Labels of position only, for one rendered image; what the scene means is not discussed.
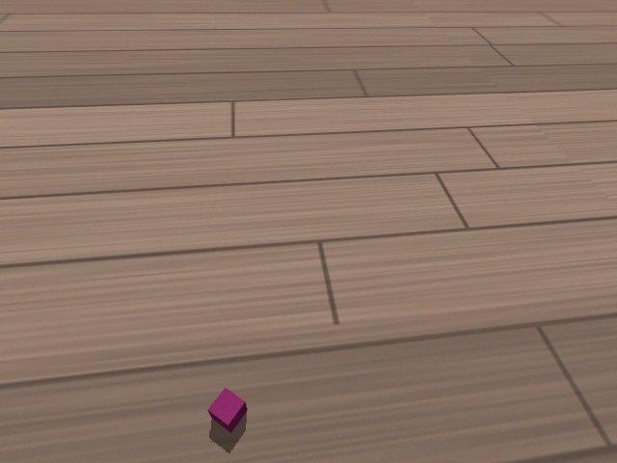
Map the cube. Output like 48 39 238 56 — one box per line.
208 388 248 433

